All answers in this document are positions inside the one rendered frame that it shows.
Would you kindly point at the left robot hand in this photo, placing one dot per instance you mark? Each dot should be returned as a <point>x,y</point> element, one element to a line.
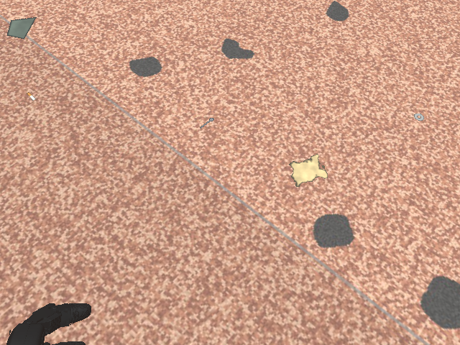
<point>46,320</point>

